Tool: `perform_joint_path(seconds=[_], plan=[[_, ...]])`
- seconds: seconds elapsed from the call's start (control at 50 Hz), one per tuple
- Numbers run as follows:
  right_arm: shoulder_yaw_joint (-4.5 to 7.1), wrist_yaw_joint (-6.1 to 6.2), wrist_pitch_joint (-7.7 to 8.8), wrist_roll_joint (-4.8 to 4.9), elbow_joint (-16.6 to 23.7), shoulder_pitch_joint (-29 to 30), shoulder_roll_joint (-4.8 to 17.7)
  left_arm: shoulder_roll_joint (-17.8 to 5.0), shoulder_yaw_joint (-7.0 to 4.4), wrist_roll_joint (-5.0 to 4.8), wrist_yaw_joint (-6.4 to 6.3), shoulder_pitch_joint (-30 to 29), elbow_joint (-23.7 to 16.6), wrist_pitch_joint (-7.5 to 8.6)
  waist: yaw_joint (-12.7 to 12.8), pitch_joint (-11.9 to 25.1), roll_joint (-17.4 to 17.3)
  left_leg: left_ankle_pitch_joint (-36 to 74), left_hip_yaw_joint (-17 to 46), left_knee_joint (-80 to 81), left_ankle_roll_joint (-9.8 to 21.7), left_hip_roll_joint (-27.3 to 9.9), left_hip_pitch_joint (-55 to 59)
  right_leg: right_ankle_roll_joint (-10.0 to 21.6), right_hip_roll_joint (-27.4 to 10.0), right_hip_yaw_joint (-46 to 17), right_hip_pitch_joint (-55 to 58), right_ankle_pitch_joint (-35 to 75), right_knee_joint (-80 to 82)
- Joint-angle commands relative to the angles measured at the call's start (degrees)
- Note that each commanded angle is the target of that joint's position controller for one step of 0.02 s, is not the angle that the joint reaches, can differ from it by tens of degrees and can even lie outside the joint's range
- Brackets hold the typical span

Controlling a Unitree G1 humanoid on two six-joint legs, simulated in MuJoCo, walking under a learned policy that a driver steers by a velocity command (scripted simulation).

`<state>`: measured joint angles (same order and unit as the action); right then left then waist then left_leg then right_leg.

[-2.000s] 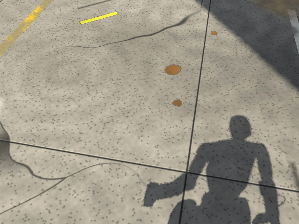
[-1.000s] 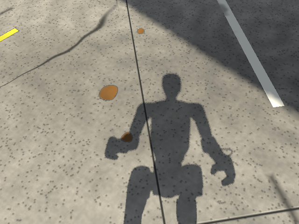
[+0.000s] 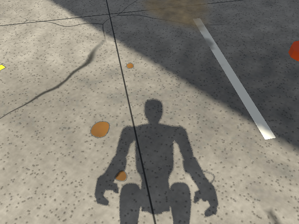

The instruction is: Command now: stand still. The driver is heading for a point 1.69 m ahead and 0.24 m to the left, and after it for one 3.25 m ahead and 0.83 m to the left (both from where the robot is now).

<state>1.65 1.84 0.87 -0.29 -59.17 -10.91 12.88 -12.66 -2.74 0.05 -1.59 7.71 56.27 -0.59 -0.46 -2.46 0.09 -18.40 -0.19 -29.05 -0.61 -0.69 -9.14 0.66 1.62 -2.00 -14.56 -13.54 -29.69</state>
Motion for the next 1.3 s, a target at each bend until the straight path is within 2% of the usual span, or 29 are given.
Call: perform_joint_path(seconds=[0.02, 0.46, 1.06, 1.08, 1.1, 1.12, 1.14, 1.16, 1.18, 1.2, 1.22, 1.26, 1.3], plan=[[0.95, 0.23, 0.36, -0.04, 0.96, -1.76, 5.96, -6.16, -1.09, -0.04, -0.27, -0.63, -1.09, 0.47, 0.01, 2.18, -0.28, 8.6, 1.38, 5.57, 1.16, -1.62, -4.24, 2.25, -3.03, -2.92, 5.1, 11.82, 3.83], [-0.11, 0.57, 0.57, -0.09, -2.14, -7.16, 3.99, -5.11, -0.18, -0.13, -0.54, 0.64, 5.16, 0.26, 0.43, 0.25, -0.08, 5.0, 0.77, 6.9, 1.34, -0.84, -5.48, 1.63, -2.53, -2.17, 3.87, 7.02, 5.31], [-0.5, 0.49, 0.74, 0.12, -2.66, -12.26, 2.01, -3.72, 0.68, -0.26, -1.01, 4.85, 7.21, 0.25, 0.53, -0.56, -0.35, 6.41, 0.93, 7.45, 1.98, -0.64, -5.82, 0.93, -2.39, -1.52, 3.47, 8.34, 5.0], [-0.59, 0.53, 0.66, 0.13, -3.28, -13.46, 1.49, -2.99, 0.87, -0.23, -1.02, 5.92, 7.79, 0.21, 0.5, 0.79, -0.63, 0.63, 0.61, 8.05, 2.21, -0.24, -5.29, 0.95, -1.63, -0.68, 4.06, 2.75, 4.89], [-0.24, 0.68, 0.48, 0.46, -3.42, -13.9, 2.36, -3.22, 0.74, -0.49, -1.09, 6.21, 7.91, 0.16, 0.36, -0.19, -1.43, -8.14, 1.08, 8.56, 3.13, -0.07, -6.05, 1.16, -0.15, 0.78, 2.57, -6.08, 3.34], [0.34, 0.9, 0.35, 0.82, -2.87, -13.46, 4.06, -3.7, 0.48, -0.77, -1.12, 6.23, 7.74, 0.3, 0.16, -2.0, -3.0, -17.71, 3.17, 9.43, 4.81, -1.07, -7.12, 1.56, 1.23, 2.2, -0.77, -15.47, 1.03], [0.7, 1.02, 0.46, 1.13, -2.36, -13.96, 5.1, -3.82, 0.4, -0.76, -1.01, 5.08, 6.97, 0.81, -0.51, -4.4, -4.26, -25.27, 7.03, 11.67, 6.87, -3.67, -7.96, 1.99, 1.41, 2.63, -5.03, -19.75, -1.39], [1.36, 0.93, 0.95, 1.49, -2.34, -15.57, 6.95, -2.41, 0.72, -0.71, -0.66, 3.28, 5.78, 1.72, -1.51, -5.85, -7.11, -30.13, 13.93, 14.91, 9.62, -8.43, -6.98, 1.92, 1.45, 3.95, -8.49, -17.16, -6.04], [2.19, 0.9, 1.46, 1.8, -2.19, -16.34, 8.9, -1.66, 0.88, -0.95, -0.14, 2.23, 4.94, 2.76, -1.84, -6.9, -10.0, -32.33, 21.4, 18.92, 12.72, -14.29, -5.68, 1.97, 0.52, 4.98, -12.15, -12.36, -12.19], [2.58, 0.83, 1.98, 1.74, -1.77, -15.64, 9.44, -1.84, 0.84, -1.21, 0.36, 1.12, 4.18, 3.7, -1.91, -8.83, -10.23, -30.91, 26.12, 20.99, 14.91, -18.3, -6.17, 2.59, -1.89, 3.52, -14.76, -10.35, -16.72], [2.51, 0.62, 2.51, 1.35, -1.12, -14.7, 8.72, -1.98, 0.71, -1.53, 0.76, 0.74, 3.65, 4.42, -1.37, -9.49, -9.42, -27.61, 27.25, 21.15, 15.43, -19.46, -5.57, 3.35, -3.39, 2.53, -16.88, -12.28, -19.02], [2.41, -0.01, 3.03, 1.83, 0.25, -12.01, 7.7, -2.28, 0.56, -2.13, 1.33, 1.62, 3.2, 5.61, 0.3, -9.04, -8.14, -19.06, 21.26, 18.83, 12.59, -16.85, -4.22, 4.5, -4.6, 2.62, -14.32, -14.03, -11.42], [2.46, -0.43, 2.64, 2.5, 1.23, -9.65, 7.93, -2.33, -0.27, -2.05, 1.52, 9.35, 6.71, 6.08, 3.73, -5.55, -6.43, -12.17, 11.52, 12.98, 9.24, -10.23, -10.93, 3.6, -0.11, 7.67, 3.94, -3.48, 0.63]])
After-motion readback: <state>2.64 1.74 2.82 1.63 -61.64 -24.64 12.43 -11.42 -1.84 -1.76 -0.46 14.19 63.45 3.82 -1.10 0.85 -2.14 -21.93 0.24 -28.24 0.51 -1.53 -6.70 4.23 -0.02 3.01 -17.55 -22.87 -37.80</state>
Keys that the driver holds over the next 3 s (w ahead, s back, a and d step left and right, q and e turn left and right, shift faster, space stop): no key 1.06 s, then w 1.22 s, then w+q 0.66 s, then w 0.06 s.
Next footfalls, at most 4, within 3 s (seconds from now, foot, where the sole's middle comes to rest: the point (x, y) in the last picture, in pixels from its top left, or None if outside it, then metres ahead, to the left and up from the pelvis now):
1.80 left None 0.47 0.12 -0.77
2.36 right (179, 168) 0.78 -0.12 -0.77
2.90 left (124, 128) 1.04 0.17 -0.77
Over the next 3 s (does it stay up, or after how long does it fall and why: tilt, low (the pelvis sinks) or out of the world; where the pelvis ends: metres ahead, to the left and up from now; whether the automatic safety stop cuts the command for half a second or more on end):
stays up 0.96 0.07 -0.01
